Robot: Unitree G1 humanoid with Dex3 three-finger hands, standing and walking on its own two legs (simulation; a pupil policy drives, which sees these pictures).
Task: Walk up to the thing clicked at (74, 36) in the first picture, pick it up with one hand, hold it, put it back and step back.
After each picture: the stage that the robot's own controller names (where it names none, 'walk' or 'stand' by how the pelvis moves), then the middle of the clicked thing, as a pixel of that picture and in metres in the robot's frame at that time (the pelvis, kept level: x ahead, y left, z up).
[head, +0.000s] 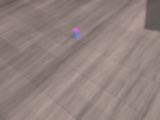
stand; (75, 33) +1.56 +0.13 -0.72
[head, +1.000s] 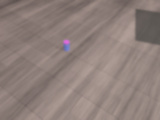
walk; (66, 45) +1.41 +0.15 -0.72
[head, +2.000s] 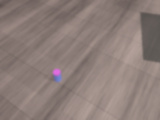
walk; (57, 75) +0.85 +0.22 -0.71
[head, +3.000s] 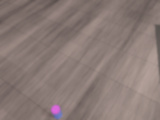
walk; (56, 112) +0.51 +0.25 -0.70
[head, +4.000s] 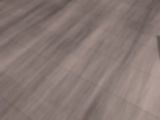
stand; out of the picture +0.39 +0.23 -0.71
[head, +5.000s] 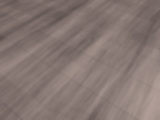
stand; out of the picture +0.37 +0.22 -0.72
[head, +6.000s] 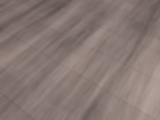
stand; out of the picture +0.38 +0.22 -0.72
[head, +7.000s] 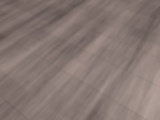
stand; out of the picture +0.39 +0.22 -0.73
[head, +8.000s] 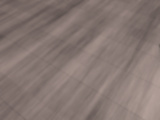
stand; out of the picture +0.38 +0.23 -0.73
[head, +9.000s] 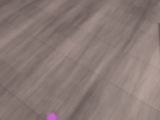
go down; (52, 119) +0.39 +0.23 -0.70
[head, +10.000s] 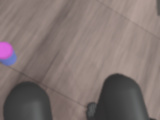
go down; (6, 54) +0.46 +0.26 -0.29
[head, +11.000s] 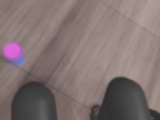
close in; (14, 54) +0.46 +0.26 -0.30
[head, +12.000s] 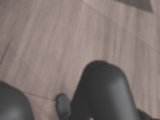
close in; out of the picture +0.44 +0.30 -0.22
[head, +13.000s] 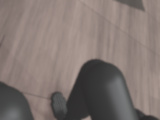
close; out of the picture +0.43 +0.31 -0.23
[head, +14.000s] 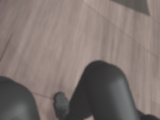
lift; out of the picture +0.41 +0.28 -0.23
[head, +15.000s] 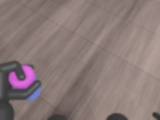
lift; (26, 84) +0.34 +0.20 -0.01
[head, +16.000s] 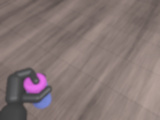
hold; (38, 91) +0.33 +0.17 +0.01
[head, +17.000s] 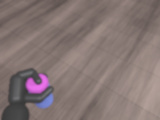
hold; (40, 91) +0.33 +0.17 +0.00
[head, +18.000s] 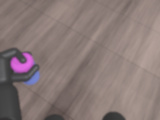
crouch; (26, 69) +0.41 +0.20 -0.07
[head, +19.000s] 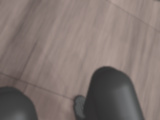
lower; out of the picture +0.46 +0.30 -0.18
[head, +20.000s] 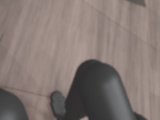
lower; out of the picture +0.42 +0.31 -0.23
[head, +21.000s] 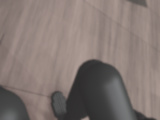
lower; out of the picture +0.43 +0.31 -0.23
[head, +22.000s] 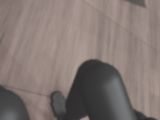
lower; out of the picture +0.43 +0.31 -0.23
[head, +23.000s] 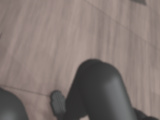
lower; out of the picture +0.43 +0.31 -0.23
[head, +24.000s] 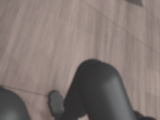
open; out of the picture +0.43 +0.30 -0.23
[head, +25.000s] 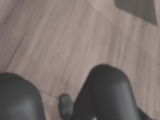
stand; out of the picture +0.43 +0.28 -0.25
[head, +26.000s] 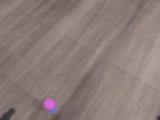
stand; (50, 106) +0.40 +0.21 -0.58
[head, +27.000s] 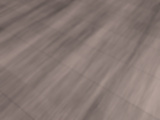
stand; out of the picture +0.39 +0.20 -0.67
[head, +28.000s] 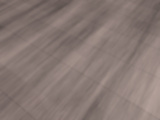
stand; out of the picture +0.39 +0.20 -0.67
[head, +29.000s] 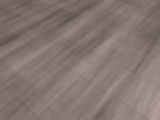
stand; out of the picture +0.41 +0.19 -0.72
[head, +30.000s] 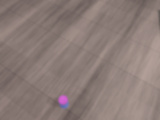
walk; (63, 102) +0.49 +0.14 -0.70
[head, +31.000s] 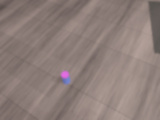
walk; (65, 77) +0.76 +0.24 -0.70
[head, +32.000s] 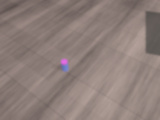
stand; (64, 65) +1.02 +0.23 -0.71
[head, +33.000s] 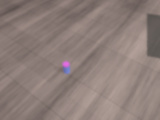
stand; (66, 67) +1.01 +0.21 -0.72
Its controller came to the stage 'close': yes
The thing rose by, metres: 0.71
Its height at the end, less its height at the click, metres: +0.00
